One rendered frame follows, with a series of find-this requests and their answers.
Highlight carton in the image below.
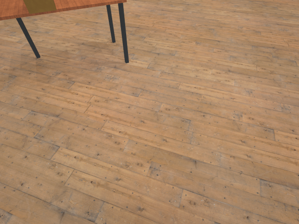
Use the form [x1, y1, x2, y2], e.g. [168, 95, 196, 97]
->
[23, 0, 57, 14]

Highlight table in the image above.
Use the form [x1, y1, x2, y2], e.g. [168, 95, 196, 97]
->
[0, 0, 129, 63]

